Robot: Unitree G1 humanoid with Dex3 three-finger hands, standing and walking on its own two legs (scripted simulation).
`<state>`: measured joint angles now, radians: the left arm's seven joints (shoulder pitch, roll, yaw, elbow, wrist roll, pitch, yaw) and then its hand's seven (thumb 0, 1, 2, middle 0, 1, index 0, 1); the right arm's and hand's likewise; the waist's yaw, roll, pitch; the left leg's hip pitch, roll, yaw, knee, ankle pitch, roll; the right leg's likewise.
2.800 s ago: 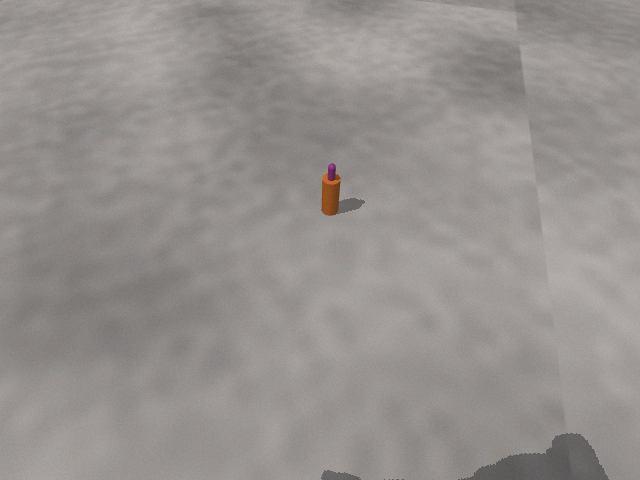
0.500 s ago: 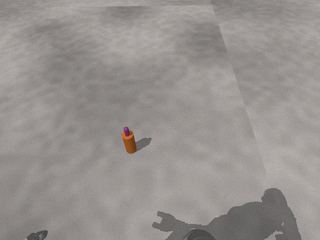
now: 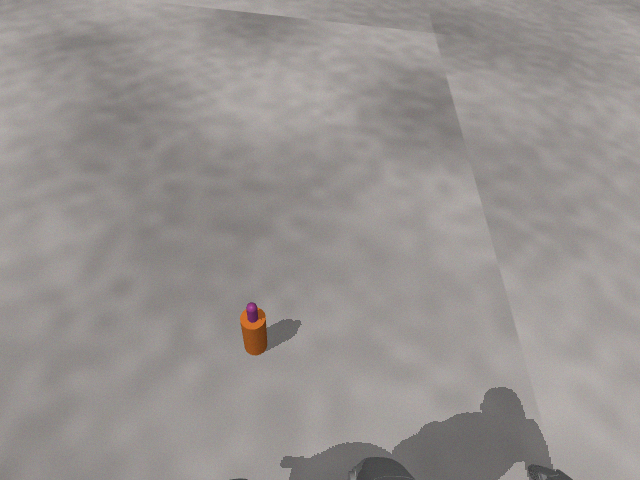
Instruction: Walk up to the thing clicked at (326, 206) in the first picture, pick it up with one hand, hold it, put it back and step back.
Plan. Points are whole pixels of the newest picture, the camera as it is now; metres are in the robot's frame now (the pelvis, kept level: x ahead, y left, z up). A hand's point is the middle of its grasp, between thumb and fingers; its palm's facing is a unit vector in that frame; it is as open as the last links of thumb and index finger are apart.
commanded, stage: walk up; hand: left
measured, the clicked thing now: (253, 326) +0.62 +0.14 -0.63
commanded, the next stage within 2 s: none
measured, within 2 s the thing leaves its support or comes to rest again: neither
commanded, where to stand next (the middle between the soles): +0.32 -0.01 m, yaw +1 degrees
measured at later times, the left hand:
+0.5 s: hand (136, 406) +0.23 +0.25 -0.11, palm faces -0.01 -0.91 -0.41, open 7.4 cm
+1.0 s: hand (146, 361) +0.32 +0.27 -0.16, palm faces -0.03 -0.92 -0.40, open 7.4 cm
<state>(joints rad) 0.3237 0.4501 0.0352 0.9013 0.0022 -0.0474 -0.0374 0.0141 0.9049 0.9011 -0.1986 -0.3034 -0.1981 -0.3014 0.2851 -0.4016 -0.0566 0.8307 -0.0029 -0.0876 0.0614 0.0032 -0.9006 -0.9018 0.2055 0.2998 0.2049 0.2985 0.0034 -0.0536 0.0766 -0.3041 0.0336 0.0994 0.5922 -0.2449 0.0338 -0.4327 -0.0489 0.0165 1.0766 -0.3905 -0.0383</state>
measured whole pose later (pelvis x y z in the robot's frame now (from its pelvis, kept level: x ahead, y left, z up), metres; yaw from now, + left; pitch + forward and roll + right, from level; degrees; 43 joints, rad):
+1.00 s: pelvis +0.27 -0.01 -0.01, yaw +0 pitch -3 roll -1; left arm 0.24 0.40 0.03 0.97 0.02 -0.02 0.00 0.01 0.90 0.90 -0.20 -0.30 -0.20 -0.30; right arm 0.20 -0.40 -0.02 0.91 0.01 -0.01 0.01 0.00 -0.90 -0.90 0.21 0.30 0.21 0.30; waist 0.01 0.02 0.10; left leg -0.36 0.07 0.04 0.74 -0.36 0.00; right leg -0.35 -0.02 -0.03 0.69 -0.29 0.00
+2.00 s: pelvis +0.31 -0.01 +0.02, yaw +1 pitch -2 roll +0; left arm 0.07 0.34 0.01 1.19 0.00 0.00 -0.01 0.01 0.90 0.90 -0.20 -0.30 -0.20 -0.30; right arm 0.06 -0.35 0.00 1.17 0.00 -0.01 0.01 0.00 -0.90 -0.90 0.20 0.30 0.20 0.30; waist 0.01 0.01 0.05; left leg -0.13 0.03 0.02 0.33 -0.17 -0.02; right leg -0.11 -0.03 -0.05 0.31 -0.16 0.02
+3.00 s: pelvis +0.31 -0.01 +0.02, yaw +1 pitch -2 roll +0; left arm 0.11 0.35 0.00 1.14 0.01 -0.01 -0.01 0.01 0.90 0.90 -0.20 -0.30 -0.20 -0.30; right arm 0.10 -0.35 0.00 1.14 -0.01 -0.01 0.01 0.00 -0.90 -0.90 0.20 0.30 0.20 0.30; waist 0.00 0.01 0.05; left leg -0.11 0.02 0.02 0.31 -0.17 -0.02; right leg -0.10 -0.04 -0.05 0.31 -0.18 0.02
